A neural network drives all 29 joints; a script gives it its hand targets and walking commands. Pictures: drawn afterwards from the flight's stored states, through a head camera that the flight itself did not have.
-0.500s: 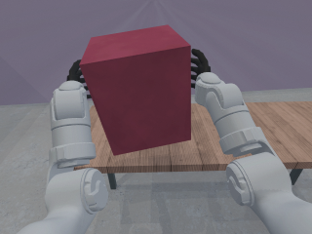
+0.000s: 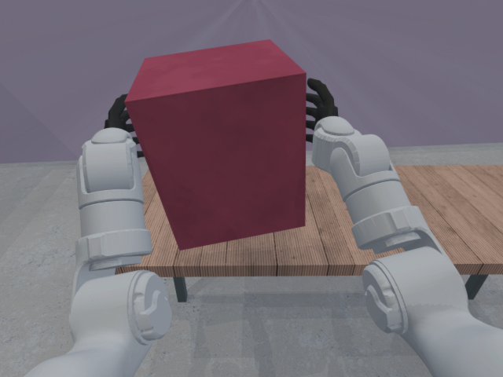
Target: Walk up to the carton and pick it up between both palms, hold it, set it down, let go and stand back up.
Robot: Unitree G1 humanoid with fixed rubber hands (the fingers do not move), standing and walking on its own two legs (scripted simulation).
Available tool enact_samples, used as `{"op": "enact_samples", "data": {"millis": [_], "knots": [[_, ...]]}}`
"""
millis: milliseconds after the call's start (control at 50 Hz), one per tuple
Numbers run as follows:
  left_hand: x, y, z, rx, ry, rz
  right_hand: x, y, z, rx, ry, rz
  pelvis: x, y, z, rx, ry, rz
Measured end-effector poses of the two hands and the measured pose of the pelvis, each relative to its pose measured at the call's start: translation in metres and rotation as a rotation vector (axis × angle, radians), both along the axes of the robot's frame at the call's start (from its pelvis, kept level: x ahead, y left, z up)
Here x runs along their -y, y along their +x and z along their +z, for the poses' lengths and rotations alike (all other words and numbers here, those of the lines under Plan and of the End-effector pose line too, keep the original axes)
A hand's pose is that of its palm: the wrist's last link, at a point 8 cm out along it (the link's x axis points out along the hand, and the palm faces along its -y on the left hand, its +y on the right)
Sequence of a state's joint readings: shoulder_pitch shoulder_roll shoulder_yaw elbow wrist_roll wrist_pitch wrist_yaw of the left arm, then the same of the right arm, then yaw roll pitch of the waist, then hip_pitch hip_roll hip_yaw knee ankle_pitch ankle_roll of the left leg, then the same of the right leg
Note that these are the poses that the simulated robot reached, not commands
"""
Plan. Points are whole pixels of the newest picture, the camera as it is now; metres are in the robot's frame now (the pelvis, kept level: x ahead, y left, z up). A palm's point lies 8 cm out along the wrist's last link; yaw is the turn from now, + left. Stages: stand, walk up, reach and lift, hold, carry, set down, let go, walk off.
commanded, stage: hold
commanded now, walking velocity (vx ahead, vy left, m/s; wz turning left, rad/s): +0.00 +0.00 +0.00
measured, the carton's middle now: (225, 142) +0.42 +0.01 +0.27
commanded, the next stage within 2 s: none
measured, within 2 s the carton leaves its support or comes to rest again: neither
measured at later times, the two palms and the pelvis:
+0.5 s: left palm (123, 144) +0.36 +0.16 +0.30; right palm (331, 131) +0.35 -0.14 +0.31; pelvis +0.00 +0.00 +0.00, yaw +0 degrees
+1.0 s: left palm (115, 140) +0.37 +0.17 +0.30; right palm (321, 123) +0.36 -0.13 +0.32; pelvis +0.00 +0.00 +0.00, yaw +1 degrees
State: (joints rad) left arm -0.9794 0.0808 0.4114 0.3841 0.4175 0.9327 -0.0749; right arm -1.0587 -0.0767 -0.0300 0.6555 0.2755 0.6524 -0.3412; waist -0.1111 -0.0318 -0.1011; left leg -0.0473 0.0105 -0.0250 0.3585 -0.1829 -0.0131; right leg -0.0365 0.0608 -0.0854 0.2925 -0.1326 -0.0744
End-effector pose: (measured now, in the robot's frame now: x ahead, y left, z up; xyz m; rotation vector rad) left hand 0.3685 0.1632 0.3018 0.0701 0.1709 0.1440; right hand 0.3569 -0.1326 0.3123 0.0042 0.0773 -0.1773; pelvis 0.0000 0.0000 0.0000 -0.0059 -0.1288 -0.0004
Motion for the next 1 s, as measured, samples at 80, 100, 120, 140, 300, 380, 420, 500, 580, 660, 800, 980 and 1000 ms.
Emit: {"op": "enact_samples", "data": {"millis": [80, 100, 120, 140, 300, 380, 420, 500, 580, 660, 800, 980, 1000], "knots": [[0.002, 0.001, -0.001, 0.002, 0.0, -0.002, 0.002, 0.0, 0.0, 0.001, -0.003, -0.003, 0.0, 0.001, 0.0, -0.002, 0.0, -0.001], [0.002, 0.001, -0.001, 0.002, 0.0, -0.002, 0.002, 0.0, 0.0, 0.001, -0.003, -0.003, -0.001, 0.001, 0.0, -0.001, 0.0, -0.002], [0.003, 0.001, -0.001, 0.002, 0.001, -0.003, 0.003, 0.0, 0.0, 0.001, -0.004, -0.003, -0.001, 0.002, 0.0, 0.0, -0.001, -0.002], [0.003, 0.001, -0.001, 0.002, 0.002, -0.003, 0.003, 0.0, 0.0, 0.001, -0.004, -0.003, -0.001, 0.002, 0.0, 0.001, -0.001, -0.002], [0.007, 0.0, -0.004, -0.003, -0.001, -0.005, 0.007, -0.001, -0.004, -0.006, 0.004, -0.003, -0.002, 0.001, 0.0, 0.005, -0.001, -0.003], [0.008, -0.004, 0.002, 0.029, -0.005, 0.002, 0.008, -0.004, 0.0, 0.024, 0.006, -0.001, -0.001, 0.001, 0.0, 0.0, -0.001, -0.004], [0.008, -0.006, 0.003, 0.033, -0.009, 0.001, 0.008, -0.006, 0.001, 0.027, 0.005, -0.002, 0.0, 0.0, 0.0, 0.008, -0.001, -0.004], [0.008, -0.007, 0.0, -0.002, -0.007, -0.006, 0.008, -0.008, -0.002, -0.007, 0.005, -0.005, 0.001, -0.002, 0.0, 0.018, 0.002, -0.005], [0.006, -0.007, -0.002, -0.017, -0.004, -0.003, 0.006, -0.007, -0.004, -0.022, 0.004, -0.002, 0.002, -0.004, 0.0, 0.007, 0.003, -0.002], [0.003, -0.008, 0.003, 0.002, 0.001, 0.012, 0.003, -0.005, 0.002, -0.001, -0.001, 0.007, 0.003, -0.004, -0.001, -0.005, 0.002, 0.002], [-0.004, -0.006, 0.008, 0.002, -0.015, 0.013, -0.004, -0.001, 0.009, -0.002, -0.005, 0.013, 0.004, -0.005, 0.0, -0.007, 0.001, 0.011], [-0.006, 0.003, 0.003, -0.011, 0.0, -0.01, -0.005, 0.004, 0.007, -0.017, -0.013, 0.004, 0.003, 0.0, 0.0, -0.018, -0.003, 0.021], [-0.005, 0.003, 0.002, -0.007, 0.007, -0.009, -0.005, 0.005, 0.007, -0.014, -0.014, 0.004, 0.002, 0.001, 0.0, -0.02, -0.004, 0.02]]}}
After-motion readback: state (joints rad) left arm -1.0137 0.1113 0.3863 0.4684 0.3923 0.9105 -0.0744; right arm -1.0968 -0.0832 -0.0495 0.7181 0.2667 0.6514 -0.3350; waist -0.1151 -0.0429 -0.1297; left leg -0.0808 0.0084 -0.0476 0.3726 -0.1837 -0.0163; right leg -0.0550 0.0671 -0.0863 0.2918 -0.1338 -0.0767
